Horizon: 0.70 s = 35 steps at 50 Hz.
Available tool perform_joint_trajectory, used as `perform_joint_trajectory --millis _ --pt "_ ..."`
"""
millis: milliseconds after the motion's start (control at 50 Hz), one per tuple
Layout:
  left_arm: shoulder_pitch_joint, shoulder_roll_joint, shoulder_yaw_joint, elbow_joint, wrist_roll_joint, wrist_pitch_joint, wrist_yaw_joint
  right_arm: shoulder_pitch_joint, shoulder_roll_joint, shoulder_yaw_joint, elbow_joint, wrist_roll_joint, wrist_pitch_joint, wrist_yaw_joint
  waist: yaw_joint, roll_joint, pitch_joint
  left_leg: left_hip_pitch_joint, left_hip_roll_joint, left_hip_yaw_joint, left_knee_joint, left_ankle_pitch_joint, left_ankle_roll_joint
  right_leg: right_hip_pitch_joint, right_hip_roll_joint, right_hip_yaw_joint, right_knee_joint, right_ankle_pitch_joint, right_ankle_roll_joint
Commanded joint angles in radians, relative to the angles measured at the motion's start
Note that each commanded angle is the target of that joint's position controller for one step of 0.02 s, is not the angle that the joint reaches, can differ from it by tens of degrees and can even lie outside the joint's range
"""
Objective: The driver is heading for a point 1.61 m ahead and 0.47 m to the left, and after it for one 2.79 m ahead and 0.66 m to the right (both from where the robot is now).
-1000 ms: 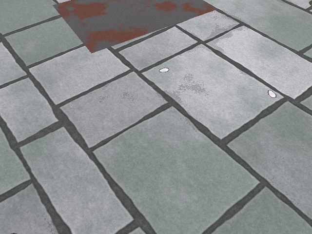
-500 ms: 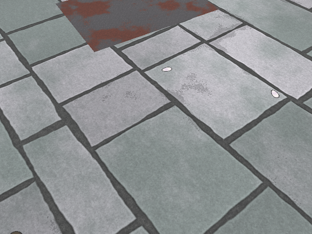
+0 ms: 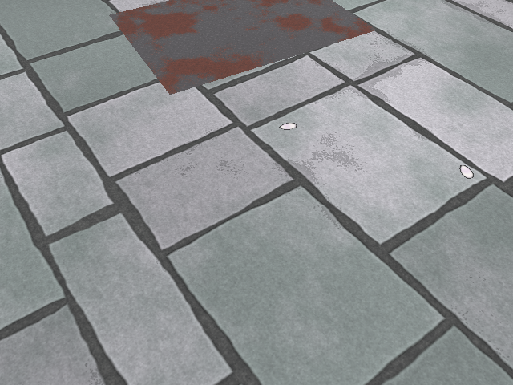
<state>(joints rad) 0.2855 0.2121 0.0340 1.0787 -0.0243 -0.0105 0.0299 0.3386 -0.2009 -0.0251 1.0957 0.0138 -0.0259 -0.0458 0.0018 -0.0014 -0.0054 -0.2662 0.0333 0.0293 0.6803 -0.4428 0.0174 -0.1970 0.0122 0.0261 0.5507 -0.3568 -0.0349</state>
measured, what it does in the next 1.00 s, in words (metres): walks ahead: right foot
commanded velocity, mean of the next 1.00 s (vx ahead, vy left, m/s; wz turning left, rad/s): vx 0.44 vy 0.00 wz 0.17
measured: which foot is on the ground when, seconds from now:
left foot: down 0.00-0.56, up 0.58-1.00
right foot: down 0.00-0.08, up 0.10-0.54, down 0.56-1.00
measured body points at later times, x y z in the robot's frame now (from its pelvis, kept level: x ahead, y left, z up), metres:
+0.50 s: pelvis +0.20 +0.02 -0.01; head +0.24 +0.03 +0.44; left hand +0.45 +0.22 -0.11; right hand +0.06 -0.21 -0.13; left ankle +0.00 +0.12 -0.73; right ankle +0.38 -0.10 -0.71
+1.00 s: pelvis +0.49 +0.02 +0.00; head +0.51 +0.04 +0.45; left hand +0.43 +0.28 -0.15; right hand +0.70 -0.19 -0.10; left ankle +0.64 +0.19 -0.69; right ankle +0.38 -0.10 -0.73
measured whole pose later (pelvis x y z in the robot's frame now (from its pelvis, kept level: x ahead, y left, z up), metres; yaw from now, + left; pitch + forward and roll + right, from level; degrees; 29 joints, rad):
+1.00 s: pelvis +0.49 +0.02 +0.00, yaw +12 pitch +1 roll -3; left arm 0.31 0.25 0.06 1.03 0.00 -0.09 0.02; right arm 0.11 -0.23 -0.06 0.83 0.02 -0.05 0.03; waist 0.07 0.03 0.02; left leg -0.68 0.12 0.00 0.71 0.01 0.05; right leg 0.08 0.03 -0.25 0.22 -0.32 -0.01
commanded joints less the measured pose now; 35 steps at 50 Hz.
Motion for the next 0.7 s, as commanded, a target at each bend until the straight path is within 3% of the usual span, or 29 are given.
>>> perform_joint_trajectory --millis 20,40,60,80,100,120,140,160,200,220,240,280,340,400,460,500,520,540,560,580,600,620,640,660,700 --pt "0.024 0.181 0.038 -0.039 -0.004 -0.034 -0.001 -0.043 -0.047 -0.009 -0.076 0.016 -0.055 0.024 0.006 -0.179 0.184 -0.184 0.008 -0.011 0.118 -0.064 0.061 -0.109 -0.308 0.463 -0.383 -0.451 -0.213" --pt "-0.030 0.175 0.036 -0.058 -0.013 -0.039 -0.003 -0.003 -0.043 -0.009 -0.070 0.021 -0.065 0.031 -0.033 -0.172 0.181 -0.114 0.017 -0.011 -0.001 -0.055 0.085 -0.134 -0.288 0.405 -0.352 -0.390 -0.186" --pt "-0.104 0.165 0.033 -0.081 -0.023 -0.037 -0.005 0.085 -0.044 -0.015 -0.035 0.019 -0.073 0.034 -0.089 -0.139 0.166 0.068 -0.005 0.022 -0.184 0.038 0.098 -0.216 -0.220 0.291 -0.298 -0.307 -0.140" --pt "-0.132 0.142 0.028 -0.094 -0.020 -0.037 -0.007 0.169 -0.068 -0.029 0.006 0.006 -0.073 0.034 -0.114 -0.067 0.139 0.226 -0.026 0.009 -0.238 0.140 0.079 -0.289 -0.134 0.175 -0.167 -0.173 -0.095" --pt "-0.143 0.078 0.010 -0.107 -0.003 -0.047 -0.014 0.309 -0.133 -0.050 0.035 -0.003 -0.070 0.032 -0.149 0.148 0.060 0.387 0.142 -0.242 -0.355 0.071 0.108 -0.397 -0.027 0.009 0.178 -0.056 -0.029" --pt "-0.150 0.064 0.010 -0.151 -0.004 -0.068 -0.010 0.397 -0.244 -0.069 0.036 -0.004 -0.080 0.048 -0.150 0.359 0.037 0.450 0.350 -0.675 -0.518 -0.040 0.235 -0.581 0.060 -0.036 0.425 -0.180 -0.005" --pt "-0.144 0.095 0.017 -0.145 -0.020 -0.081 -0.013 0.314 -0.181 -0.046 0.017 -0.016 -0.093 0.050 -0.097 0.222 0.094 0.387 0.390 -0.738 -0.534 -0.099 0.264 -0.644 -0.007 0.052 0.601 -0.172 -0.022" --pt "-0.124 0.095 0.016 -0.136 -0.029 -0.091 -0.022 0.233 -0.132 -0.033 -0.011 -0.011 -0.101 0.050 -0.061 0.137 0.150 0.361 0.356 -0.620 -0.525 -0.064 0.235 -0.694 -0.054 0.067 0.662 -0.066 -0.042" --pt "-0.128 0.116 0.028 -0.122 -0.012 -0.101 -0.029 0.152 -0.113 -0.022 -0.042 -0.007 -0.099 0.061 -0.036 0.076 0.151 0.348 0.265 -0.398 -0.536 0.144 0.166 -0.684 -0.109 0.037 0.603 0.099 -0.053" --pt "-0.145 0.123 0.035 -0.124 -0.004 -0.102 -0.034 0.161 -0.081 -0.011 -0.041 -0.011 -0.091 0.061 -0.039 0.087 0.138 0.342 0.223 -0.300 -0.532 0.300 0.139 -0.645 -0.122 0.017 0.558 0.142 -0.048" --pt "-0.149 0.107 0.035 -0.123 -0.001 -0.098 -0.041 0.191 -0.065 -0.006 -0.034 -0.016 -0.082 0.058 -0.043 0.105 0.118 0.346 0.195 -0.234 -0.526 0.421 0.129 -0.617 -0.120 -0.008 0.529 0.168 -0.038" --pt "-0.196 0.066 0.027 -0.140 0.001 -0.088 -0.050 0.232 -0.079 -0.005 -0.031 -0.020 -0.071 0.046 -0.052 0.099 0.107 0.344 0.175 -0.165 -0.526 0.553 0.136 -0.610 -0.111 -0.043 0.453 0.214 -0.013" --pt "-0.356 0.031 0.008 -0.207 -0.001 -0.084 -0.054 0.219 -0.118 -0.009 -0.052 -0.023 -0.063 0.028 -0.073 0.082 0.144 0.251 0.152 -0.109 -0.570 0.553 0.137 -0.537 -0.077 -0.078 0.212 0.320 0.011" --pt "-0.443 0.045 0.001 -0.245 -0.008 -0.084 -0.065 0.251 -0.144 -0.019 -0.045 -0.014 -0.066 0.022 -0.084 0.105 0.168 0.235 0.169 -0.087 -0.603 0.535 0.147 -0.459 -0.050 -0.101 0.076 0.381 0.005" --pt "-0.481 0.072 0.004 -0.279 -0.011 -0.092 -0.077 0.244 -0.148 -0.030 -0.037 -0.002 -0.064 0.021 -0.058 0.105 0.173 0.327 0.210 -0.070 -0.565 0.641 0.137 -0.439 -0.046 -0.083 -0.005 0.372 -0.036" --pt "-0.412 0.118 0.025 -0.274 -0.009 -0.098 -0.079 0.213 -0.173 -0.042 -0.047 -0.006 -0.056 0.021 0.002 0.134 0.093 0.394 0.226 -0.052 -0.447 0.965 0.116 -0.314 -0.004 -0.100 -0.015 0.324 -0.070" --pt "-0.303 0.152 0.044 -0.247 -0.010 -0.098 -0.075 0.196 -0.183 -0.047 -0.052 -0.011 -0.047 0.020 0.061 0.158 0.014 0.404 0.220 -0.037 -0.317 1.145 0.103 -0.178 0.030 -0.119 -0.006 0.300 -0.092" --pt "-0.129 0.194 0.069 -0.195 -0.013 -0.094 -0.066 0.177 -0.174 -0.043 -0.063 -0.014 -0.039 0.023 0.143 0.154 -0.084 0.324 0.183 -0.025 -0.117 1.196 0.077 0.059 0.038 -0.113 -0.024 0.317 -0.121" --pt "0.066 0.259 0.090 -0.156 0.001 -0.088 -0.052 0.156 -0.146 -0.028 -0.094 -0.025 -0.041 0.029 0.212 0.076 -0.219 0.061 0.134 -0.023 0.187 0.894 0.053 0.401 -0.147 0.100 0.005 0.252 -0.181" --pt "0.144 0.310 0.095 -0.133 0.019 -0.087 -0.056 0.312 0.037 0.018 -0.097 -0.013 -0.059 0.045 0.109 -0.216 -0.419 -0.302 -0.074 -0.061 0.575 -0.017 -0.003 0.722 -0.435 0.629 -0.125 0.020 -0.356" --pt "0.113 0.210 0.070 -0.128 0.015 -0.089 -0.056 0.221 -0.070 -0.008 -0.092 0.023 -0.087 0.046 0.150 -0.147 -0.365 -0.389 -0.059 -0.203 0.712 -0.106 0.023 0.628 -0.410 0.722 -0.258 -0.063 -0.314" --pt "-0.003 0.168 0.056 -0.143 0.010 -0.095 -0.053 0.111 -0.130 -0.030 -0.139 0.053 -0.099 0.042 0.116 -0.136 -0.172 -0.459 -0.007 -0.170 0.730 -0.030 0.039 0.453 -0.386 0.535 -0.287 -0.004 -0.256" --pt "-0.097 0.133 0.044 -0.159 0.012 -0.105 -0.056 0.057 -0.137 -0.034 -0.152 0.050 -0.100 0.030 0.074 -0.040 -0.089 -0.409 0.052 -0.149 0.684 0.069 0.044 0.275 -0.355 0.392 -0.317 0.115 -0.221" --pt "-0.143 0.097 0.036 -0.155 0.020 -0.115 -0.062 0.040 -0.126 -0.046 -0.150 0.034 -0.089 0.019 0.038 -0.013 -0.033 -0.354 0.083 -0.139 0.633 0.122 0.045 0.138 -0.317 0.277 -0.347 0.197 -0.189" --pt "-0.157 0.066 0.030 -0.131 0.034 -0.122 -0.065 0.103 -0.072 -0.051 -0.137 0.030 -0.052 0.018 -0.019 -0.063 -0.010 -0.246 0.118 -0.147 0.571 0.161 0.054 0.007 -0.261 0.134 -0.400 0.219 -0.158"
